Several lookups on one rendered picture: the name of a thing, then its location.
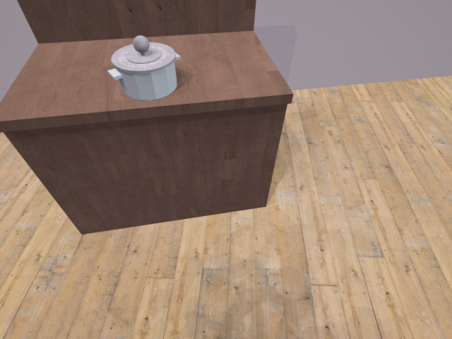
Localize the table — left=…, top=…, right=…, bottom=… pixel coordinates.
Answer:
left=0, top=0, right=294, bottom=234

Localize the knob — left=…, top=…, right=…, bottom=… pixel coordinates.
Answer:
left=133, top=35, right=150, bottom=53

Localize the lid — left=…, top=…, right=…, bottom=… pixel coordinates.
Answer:
left=111, top=42, right=176, bottom=73

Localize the pot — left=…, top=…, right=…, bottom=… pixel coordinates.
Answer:
left=107, top=53, right=181, bottom=101

